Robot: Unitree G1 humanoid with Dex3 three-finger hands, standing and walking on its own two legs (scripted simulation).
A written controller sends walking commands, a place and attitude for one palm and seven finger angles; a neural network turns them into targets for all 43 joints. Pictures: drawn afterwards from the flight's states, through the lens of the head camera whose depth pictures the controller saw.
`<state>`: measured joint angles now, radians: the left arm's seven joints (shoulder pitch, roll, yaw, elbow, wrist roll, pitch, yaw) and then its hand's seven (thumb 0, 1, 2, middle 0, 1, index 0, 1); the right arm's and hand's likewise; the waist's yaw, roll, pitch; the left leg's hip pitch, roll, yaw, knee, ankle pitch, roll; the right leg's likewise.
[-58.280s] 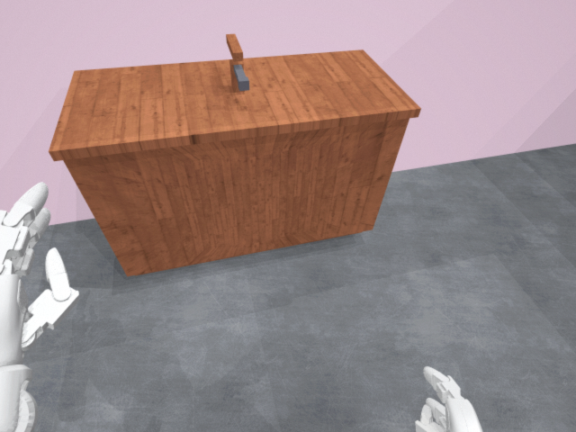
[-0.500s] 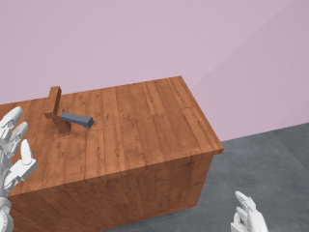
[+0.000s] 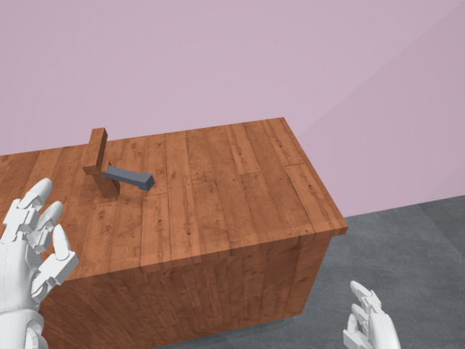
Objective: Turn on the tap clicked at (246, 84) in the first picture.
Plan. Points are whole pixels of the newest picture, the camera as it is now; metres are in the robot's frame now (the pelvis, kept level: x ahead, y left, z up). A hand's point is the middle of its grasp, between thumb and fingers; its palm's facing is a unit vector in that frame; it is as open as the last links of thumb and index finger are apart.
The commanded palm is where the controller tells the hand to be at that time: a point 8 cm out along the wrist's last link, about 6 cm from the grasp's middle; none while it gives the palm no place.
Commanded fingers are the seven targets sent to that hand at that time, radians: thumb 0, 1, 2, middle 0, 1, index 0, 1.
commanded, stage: turn the palm inward beside the body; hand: left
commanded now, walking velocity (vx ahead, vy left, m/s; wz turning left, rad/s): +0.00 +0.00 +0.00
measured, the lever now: (145, 181) +0.43 +0.26 +0.03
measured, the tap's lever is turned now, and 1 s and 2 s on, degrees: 58 58 58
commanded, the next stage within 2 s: reach beside the lever's end, fingers flat in 0.92 s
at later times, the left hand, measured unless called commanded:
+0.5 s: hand (67, 264) +0.18 +0.25 +0.14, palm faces +0.48 -0.87 -0.11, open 7.4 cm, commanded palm +0.13 +0.29 +0.15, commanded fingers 0.00 0.90 0.90 -0.20 -0.30 -0.20 -0.30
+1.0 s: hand (76, 261) +0.18 +0.24 +0.14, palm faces +0.49 -0.86 -0.12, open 7.4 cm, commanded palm +0.13 +0.28 +0.15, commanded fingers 0.00 0.90 0.90 -0.20 -0.30 -0.20 -0.30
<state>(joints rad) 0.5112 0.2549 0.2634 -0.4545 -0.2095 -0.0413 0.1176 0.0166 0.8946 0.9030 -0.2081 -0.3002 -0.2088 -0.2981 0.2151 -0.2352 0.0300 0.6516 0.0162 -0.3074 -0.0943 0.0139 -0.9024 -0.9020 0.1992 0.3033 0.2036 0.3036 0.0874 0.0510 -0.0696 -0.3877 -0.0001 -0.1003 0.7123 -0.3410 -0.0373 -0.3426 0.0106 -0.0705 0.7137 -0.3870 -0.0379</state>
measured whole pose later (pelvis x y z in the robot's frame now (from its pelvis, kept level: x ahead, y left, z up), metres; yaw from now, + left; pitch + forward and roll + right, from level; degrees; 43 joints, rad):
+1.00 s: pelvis +0.00 +0.01 +0.00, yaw +0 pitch +0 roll -1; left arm 0.53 0.19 0.21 -0.49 -0.21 0.05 0.19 0.02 0.90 0.90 -0.20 -0.30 -0.21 -0.30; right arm 0.20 -0.23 0.04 0.66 0.01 -0.28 -0.10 0.01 -0.90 -0.90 0.20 0.30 0.20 0.30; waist 0.09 0.06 -0.05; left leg -0.36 0.00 -0.10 0.69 -0.33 -0.03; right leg -0.30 0.01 -0.07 0.67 -0.37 -0.03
